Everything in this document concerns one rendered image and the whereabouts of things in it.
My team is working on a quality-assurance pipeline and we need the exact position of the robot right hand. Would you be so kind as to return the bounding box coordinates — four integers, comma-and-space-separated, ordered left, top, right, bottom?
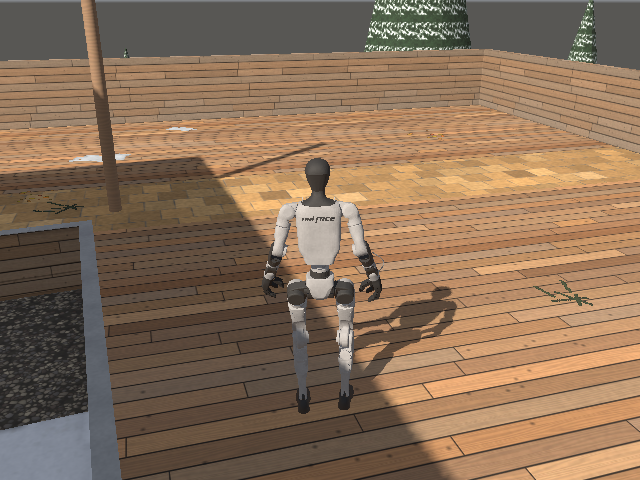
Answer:
359, 277, 382, 302

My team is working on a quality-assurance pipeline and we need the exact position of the left robot upper arm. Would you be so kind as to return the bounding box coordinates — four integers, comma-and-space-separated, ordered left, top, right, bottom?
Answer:
272, 202, 298, 257

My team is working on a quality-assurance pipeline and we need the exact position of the humanoid robot head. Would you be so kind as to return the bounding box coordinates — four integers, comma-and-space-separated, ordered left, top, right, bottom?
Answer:
301, 158, 336, 207

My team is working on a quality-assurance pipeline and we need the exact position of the robot right thigh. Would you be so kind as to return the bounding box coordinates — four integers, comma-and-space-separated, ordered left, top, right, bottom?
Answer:
334, 278, 355, 347

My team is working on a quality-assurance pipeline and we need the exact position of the right robot forearm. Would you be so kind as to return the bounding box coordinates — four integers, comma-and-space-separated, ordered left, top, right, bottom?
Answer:
358, 241, 380, 282

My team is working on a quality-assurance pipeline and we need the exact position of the left robot forearm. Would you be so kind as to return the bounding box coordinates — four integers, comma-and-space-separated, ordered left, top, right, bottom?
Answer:
264, 242, 282, 280

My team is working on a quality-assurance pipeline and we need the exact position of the robot left hand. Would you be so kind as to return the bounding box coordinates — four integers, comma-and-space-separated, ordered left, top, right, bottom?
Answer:
261, 276, 284, 298

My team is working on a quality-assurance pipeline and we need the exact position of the right robot upper arm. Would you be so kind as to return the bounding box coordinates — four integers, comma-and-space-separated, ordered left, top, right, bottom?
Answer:
339, 201, 368, 257

